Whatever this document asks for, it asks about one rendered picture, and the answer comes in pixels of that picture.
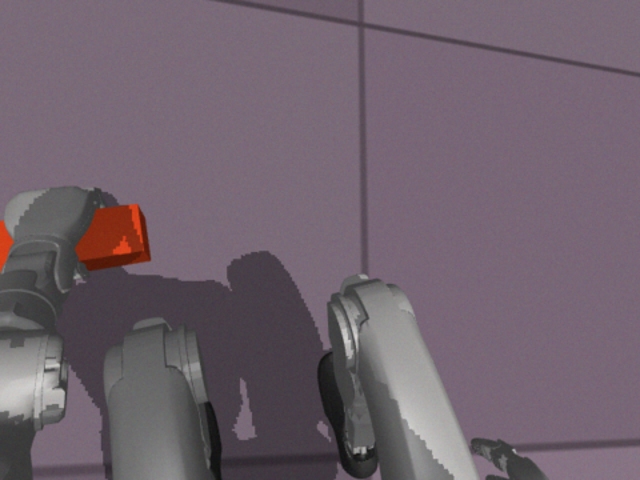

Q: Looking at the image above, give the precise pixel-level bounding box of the carton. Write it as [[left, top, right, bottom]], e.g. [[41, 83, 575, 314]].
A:
[[0, 204, 151, 272]]

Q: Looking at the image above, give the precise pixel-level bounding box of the left robot arm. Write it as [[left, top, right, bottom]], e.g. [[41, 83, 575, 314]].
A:
[[0, 235, 77, 480]]

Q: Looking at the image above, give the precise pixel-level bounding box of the left robot hand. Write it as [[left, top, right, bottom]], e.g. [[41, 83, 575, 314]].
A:
[[4, 186, 108, 280]]

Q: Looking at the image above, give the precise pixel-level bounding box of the right robot foot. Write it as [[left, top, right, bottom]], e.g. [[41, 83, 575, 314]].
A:
[[317, 351, 378, 479]]

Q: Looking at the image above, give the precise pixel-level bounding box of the right robot hand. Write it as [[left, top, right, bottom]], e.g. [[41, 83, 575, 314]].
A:
[[471, 438, 549, 480]]

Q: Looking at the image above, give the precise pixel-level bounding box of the left robot foot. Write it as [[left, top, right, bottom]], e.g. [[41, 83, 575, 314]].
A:
[[204, 401, 222, 480]]

